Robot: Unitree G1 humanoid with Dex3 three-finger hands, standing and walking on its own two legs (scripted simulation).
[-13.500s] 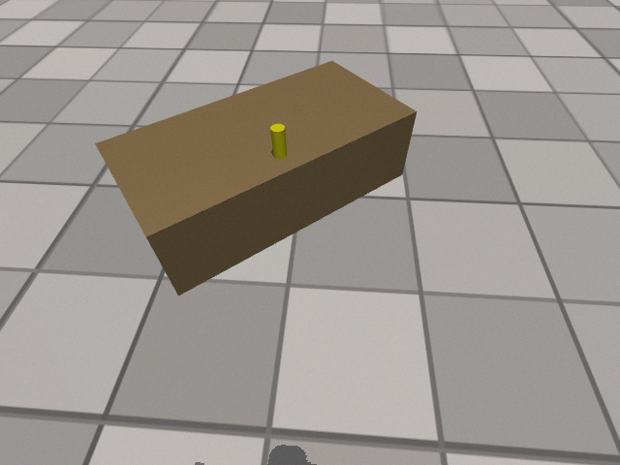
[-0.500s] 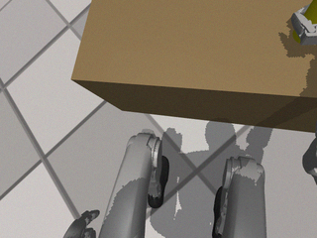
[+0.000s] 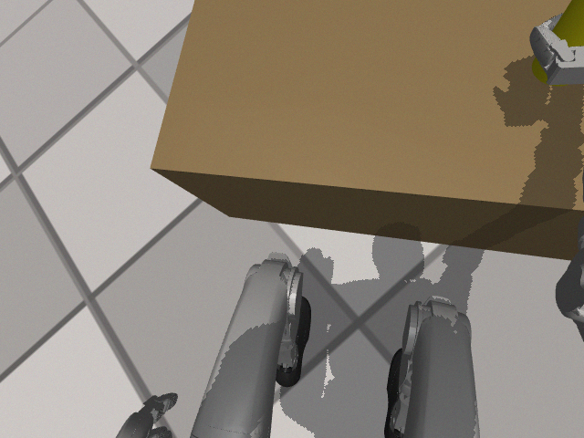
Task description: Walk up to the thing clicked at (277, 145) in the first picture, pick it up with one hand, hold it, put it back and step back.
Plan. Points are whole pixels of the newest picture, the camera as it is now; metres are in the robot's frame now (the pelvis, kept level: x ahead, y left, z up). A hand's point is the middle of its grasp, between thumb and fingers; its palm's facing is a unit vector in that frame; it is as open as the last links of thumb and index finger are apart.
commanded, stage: settle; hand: right
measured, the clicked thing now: out of the picture +0.59 -0.18 +0.04
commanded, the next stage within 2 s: lift in 0.44 s
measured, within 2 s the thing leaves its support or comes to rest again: neither
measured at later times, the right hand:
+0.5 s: hand (577, 2) +0.59 -0.16 +0.06, palm faces +0.04 +1.00 -0.02, open 7.4 cm
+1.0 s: hand out of the picture +0.57 -0.17 +0.11, palm faces +0.06 +1.00 -0.02, open 7.4 cm
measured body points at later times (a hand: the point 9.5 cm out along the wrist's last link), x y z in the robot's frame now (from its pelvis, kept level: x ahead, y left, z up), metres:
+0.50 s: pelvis +0.01 +0.01 +0.03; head +0.24 -0.02 +0.42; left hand +0.04 +0.28 -0.08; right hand +0.59 -0.22 +0.07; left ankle +0.12 +0.15 -0.44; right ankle +0.06 -0.11 -0.44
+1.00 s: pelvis +0.02 +0.00 +0.08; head +0.22 -0.02 +0.48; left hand +0.07 +0.27 -0.04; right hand +0.56 -0.22 +0.11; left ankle +0.12 +0.15 -0.44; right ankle +0.06 -0.11 -0.44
